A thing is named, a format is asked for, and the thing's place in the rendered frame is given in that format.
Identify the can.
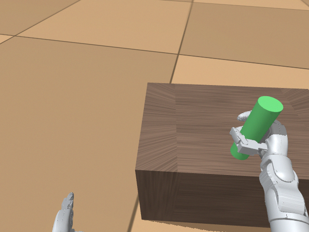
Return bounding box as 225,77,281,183
230,96,283,160

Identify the right robot hand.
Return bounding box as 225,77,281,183
229,110,288,160

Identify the right robot arm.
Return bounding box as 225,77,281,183
259,154,309,232

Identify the left robot hand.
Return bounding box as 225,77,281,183
52,192,83,232

